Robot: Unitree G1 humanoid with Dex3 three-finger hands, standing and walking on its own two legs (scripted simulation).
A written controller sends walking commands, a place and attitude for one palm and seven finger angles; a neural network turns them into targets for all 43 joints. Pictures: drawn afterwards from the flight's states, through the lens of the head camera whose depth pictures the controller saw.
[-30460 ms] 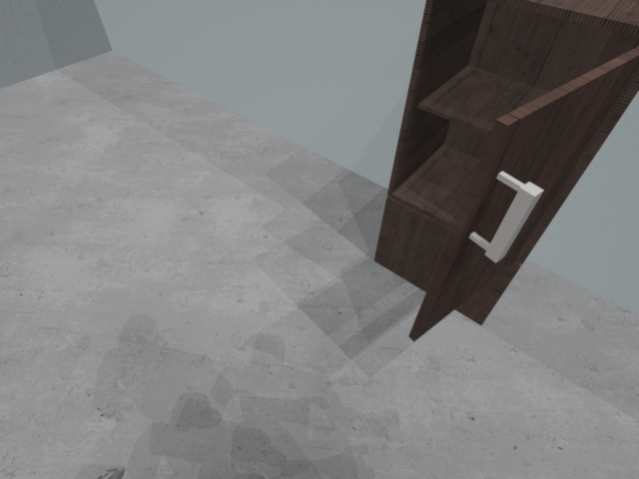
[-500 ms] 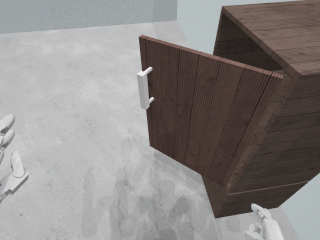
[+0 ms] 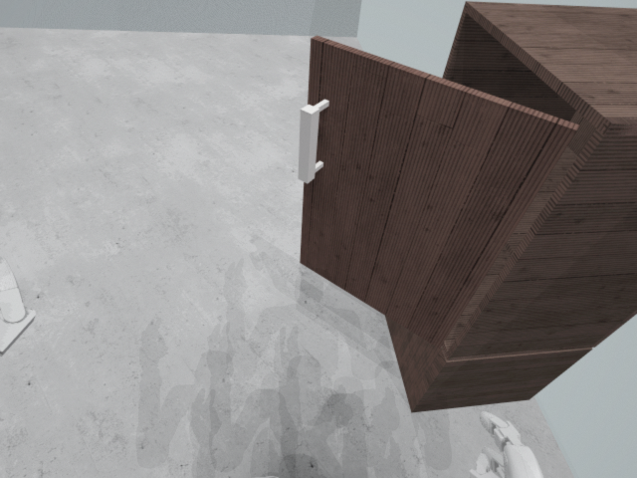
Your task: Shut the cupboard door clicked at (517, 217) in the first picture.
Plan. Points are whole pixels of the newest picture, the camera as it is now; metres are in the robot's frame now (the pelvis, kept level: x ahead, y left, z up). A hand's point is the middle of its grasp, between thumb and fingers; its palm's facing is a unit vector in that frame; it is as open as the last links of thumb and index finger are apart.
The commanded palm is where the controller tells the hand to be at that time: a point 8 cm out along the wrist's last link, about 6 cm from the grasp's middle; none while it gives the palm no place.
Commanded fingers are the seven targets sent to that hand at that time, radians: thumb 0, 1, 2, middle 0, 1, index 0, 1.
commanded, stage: step back with the hand held close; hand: left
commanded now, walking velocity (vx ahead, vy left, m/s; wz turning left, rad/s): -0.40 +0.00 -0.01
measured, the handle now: (314, 141) +0.68 +0.05 +0.07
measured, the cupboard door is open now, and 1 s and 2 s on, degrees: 47 47 47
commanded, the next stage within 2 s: stop stepping back and stand still in 0.68 s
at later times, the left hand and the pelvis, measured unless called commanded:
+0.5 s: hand out of the picture +0.13 +0.28 +0.19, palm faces +0.49 -0.73 -0.47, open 7.4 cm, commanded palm +0.04 +0.31 +0.20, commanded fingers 0.00 0.90 0.90 -0.20 -0.30 -0.20 -0.30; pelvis -0.07 +0.00 +0.00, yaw +5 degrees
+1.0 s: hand out of the picture +0.05 +0.30 +0.19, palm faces +0.39 -0.83 -0.39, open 7.4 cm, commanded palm +0.01 +0.33 +0.20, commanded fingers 0.00 0.90 0.90 -0.20 -0.30 -0.20 -0.30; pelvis -0.15 +0.04 +0.00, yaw -4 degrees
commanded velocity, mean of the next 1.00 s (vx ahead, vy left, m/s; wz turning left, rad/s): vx -0.26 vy -0.02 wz -0.04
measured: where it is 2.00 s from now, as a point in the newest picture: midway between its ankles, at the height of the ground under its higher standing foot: outside the picture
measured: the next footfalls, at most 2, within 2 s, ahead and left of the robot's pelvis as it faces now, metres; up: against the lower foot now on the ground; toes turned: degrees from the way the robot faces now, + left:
right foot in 0.64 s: -0.17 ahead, -0.15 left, +0.00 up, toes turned +1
right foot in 1.18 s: -0.21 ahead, -0.02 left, +0.00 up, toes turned -5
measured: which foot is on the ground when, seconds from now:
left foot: down 0.00-1.00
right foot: down 0.00-0.40, up 0.42-0.62, down 0.64-1.00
